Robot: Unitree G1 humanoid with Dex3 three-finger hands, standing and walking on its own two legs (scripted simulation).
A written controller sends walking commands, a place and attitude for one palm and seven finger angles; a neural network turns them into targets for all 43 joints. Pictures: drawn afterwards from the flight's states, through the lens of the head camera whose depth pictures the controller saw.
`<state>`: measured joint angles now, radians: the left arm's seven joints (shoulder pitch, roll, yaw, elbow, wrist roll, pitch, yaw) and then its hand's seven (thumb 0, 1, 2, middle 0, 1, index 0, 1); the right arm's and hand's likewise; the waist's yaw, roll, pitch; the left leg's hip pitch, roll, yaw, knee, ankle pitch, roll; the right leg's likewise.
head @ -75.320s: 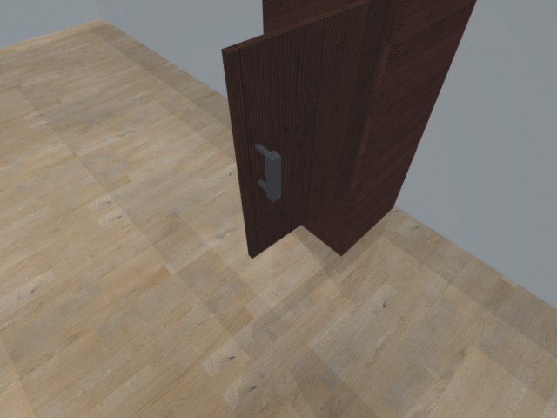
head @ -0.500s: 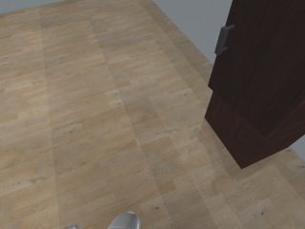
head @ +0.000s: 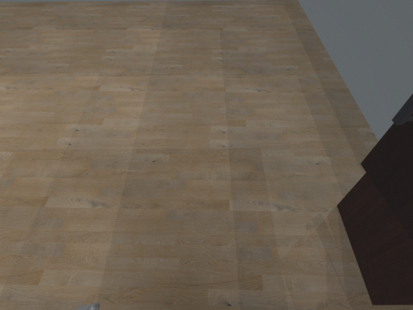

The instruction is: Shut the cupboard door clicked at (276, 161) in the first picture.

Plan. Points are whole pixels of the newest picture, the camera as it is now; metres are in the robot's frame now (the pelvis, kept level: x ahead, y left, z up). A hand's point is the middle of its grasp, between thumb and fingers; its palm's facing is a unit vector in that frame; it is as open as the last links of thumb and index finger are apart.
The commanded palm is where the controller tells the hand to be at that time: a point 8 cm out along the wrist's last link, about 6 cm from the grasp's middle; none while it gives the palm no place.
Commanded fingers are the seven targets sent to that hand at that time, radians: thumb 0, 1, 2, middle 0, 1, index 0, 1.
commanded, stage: walk to a spot facing it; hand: left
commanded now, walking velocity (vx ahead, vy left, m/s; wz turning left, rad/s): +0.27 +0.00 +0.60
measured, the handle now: out of the picture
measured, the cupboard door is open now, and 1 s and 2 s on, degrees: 9 9 9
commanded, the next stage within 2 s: turn to face it in 0.96 s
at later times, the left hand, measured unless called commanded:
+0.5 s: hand out of the picture +0.03 +0.23 -0.18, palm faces +0.37 -0.91 -0.20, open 7.4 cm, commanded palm none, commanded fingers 0.00 0.90 0.90 -0.20 -0.30 -0.20 -0.30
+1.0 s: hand (98, 207) +0.36 +0.31 -0.13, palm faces +0.50 -0.84 -0.22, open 7.4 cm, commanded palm none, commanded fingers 0.00 0.90 0.90 -0.20 -0.30 -0.20 -0.30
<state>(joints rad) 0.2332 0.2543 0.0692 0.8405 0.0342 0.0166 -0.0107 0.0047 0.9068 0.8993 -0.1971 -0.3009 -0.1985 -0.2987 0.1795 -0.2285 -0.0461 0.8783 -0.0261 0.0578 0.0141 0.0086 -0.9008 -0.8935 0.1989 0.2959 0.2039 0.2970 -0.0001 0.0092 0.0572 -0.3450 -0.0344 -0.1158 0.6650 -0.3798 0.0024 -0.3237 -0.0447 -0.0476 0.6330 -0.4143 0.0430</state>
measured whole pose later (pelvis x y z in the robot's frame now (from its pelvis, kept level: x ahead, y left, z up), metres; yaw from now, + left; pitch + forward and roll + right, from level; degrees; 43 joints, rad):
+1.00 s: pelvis +0.33 +0.09 +0.01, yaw +34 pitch +0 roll +0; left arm 0.12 0.16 0.04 0.83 0.03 -0.04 0.01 0.00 0.91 0.90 -0.20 -0.30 -0.20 -0.30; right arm 0.32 -0.22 -0.07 1.01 -0.01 0.02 0.01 0.01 -0.91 -0.89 0.20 0.30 0.20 0.30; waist -0.07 0.02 0.09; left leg -0.43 -0.01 0.00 1.23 -0.47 0.00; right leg -0.32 -0.09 -0.15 0.59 -0.25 0.00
